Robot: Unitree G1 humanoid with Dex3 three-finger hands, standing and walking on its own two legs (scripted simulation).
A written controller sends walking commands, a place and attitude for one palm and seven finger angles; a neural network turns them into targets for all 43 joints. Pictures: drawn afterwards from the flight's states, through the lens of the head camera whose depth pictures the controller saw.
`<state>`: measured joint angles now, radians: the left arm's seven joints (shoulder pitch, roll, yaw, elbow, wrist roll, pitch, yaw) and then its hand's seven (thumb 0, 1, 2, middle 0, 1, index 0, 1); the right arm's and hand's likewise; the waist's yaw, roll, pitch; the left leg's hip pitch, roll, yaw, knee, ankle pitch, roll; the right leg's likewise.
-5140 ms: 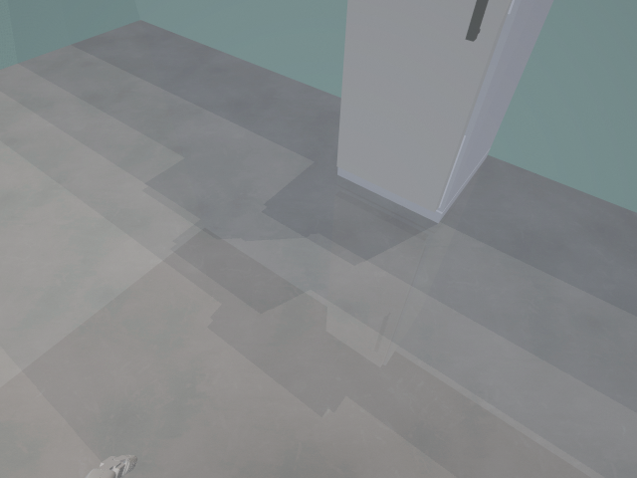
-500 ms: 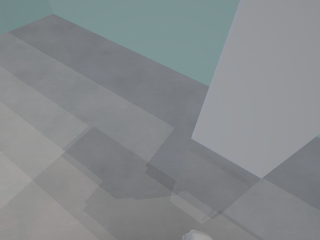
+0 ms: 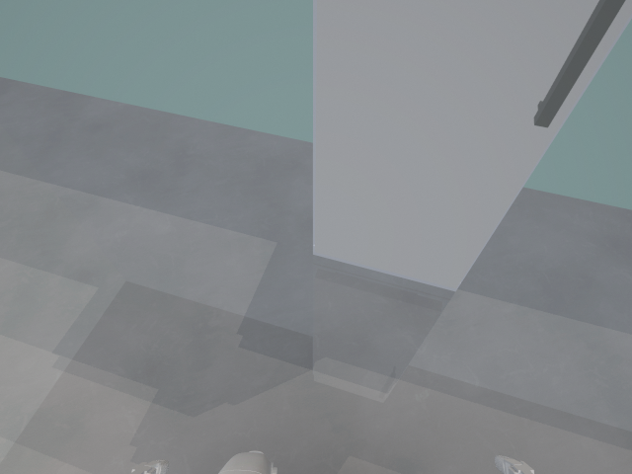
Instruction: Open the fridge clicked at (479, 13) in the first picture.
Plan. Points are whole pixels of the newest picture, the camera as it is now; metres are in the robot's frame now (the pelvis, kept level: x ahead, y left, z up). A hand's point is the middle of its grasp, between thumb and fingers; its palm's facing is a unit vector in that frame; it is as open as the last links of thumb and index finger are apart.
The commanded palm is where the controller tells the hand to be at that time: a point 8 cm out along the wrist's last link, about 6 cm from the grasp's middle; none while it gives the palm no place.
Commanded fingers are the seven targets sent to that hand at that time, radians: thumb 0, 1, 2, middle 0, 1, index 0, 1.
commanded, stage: turn to face it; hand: right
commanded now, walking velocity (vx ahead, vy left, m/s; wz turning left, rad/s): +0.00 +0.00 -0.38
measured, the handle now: out of the picture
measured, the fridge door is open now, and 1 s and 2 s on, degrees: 0 0 0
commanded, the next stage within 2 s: take the last steps up to it in 0.28 s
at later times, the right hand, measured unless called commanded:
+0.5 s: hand out of the picture -0.04 -0.21 -0.19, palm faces +0.25 +0.94 -0.22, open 7.4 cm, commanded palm none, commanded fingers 0.00 -0.90 -0.90 0.20 0.30 0.20 0.30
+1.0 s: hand out of the picture +0.12 -0.23 -0.16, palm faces +0.19 +0.97 -0.17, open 7.4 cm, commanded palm none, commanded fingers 0.00 -0.90 -0.90 0.20 0.30 0.20 0.30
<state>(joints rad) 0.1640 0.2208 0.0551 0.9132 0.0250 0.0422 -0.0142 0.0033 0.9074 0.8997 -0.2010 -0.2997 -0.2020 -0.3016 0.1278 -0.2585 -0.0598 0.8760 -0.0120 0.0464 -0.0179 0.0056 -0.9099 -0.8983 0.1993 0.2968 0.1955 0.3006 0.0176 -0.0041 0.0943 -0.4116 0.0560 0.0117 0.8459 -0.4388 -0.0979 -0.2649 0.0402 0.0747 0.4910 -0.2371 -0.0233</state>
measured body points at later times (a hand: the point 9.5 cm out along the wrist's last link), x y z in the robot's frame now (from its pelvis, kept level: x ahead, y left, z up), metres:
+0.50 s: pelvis -0.02 -0.01 -0.01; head +0.01 -0.03 +0.44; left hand +0.12 +0.23 -0.15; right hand -0.05 -0.26 -0.17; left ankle +0.01 +0.13 -0.74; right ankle -0.05 -0.11 -0.74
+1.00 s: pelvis +0.07 -0.04 +0.00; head +0.08 -0.04 +0.45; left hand +0.01 +0.18 -0.15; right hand +0.11 -0.28 -0.15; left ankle +0.19 +0.07 -0.71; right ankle -0.05 -0.10 -0.74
